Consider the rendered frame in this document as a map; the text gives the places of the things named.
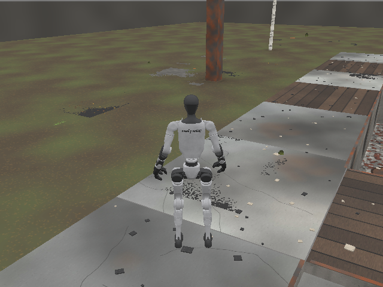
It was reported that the robot right hand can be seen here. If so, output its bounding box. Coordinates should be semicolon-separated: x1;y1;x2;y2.
212;161;226;173

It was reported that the left robot foot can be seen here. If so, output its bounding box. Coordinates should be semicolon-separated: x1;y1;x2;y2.
175;232;183;248

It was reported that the robot left hand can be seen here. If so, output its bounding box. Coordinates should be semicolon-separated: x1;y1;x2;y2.
153;167;167;180

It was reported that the left robot forearm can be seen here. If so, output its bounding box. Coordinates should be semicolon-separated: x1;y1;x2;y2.
155;145;168;169

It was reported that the right robot forearm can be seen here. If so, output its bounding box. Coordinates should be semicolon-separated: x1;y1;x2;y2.
215;144;226;164

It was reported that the left robot upper arm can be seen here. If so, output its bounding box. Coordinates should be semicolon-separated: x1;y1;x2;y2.
162;121;179;154

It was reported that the robot head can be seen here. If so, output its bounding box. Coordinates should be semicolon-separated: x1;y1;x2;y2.
181;94;202;124

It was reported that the right robot upper arm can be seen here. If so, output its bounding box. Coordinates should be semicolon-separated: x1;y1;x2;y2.
204;120;221;153

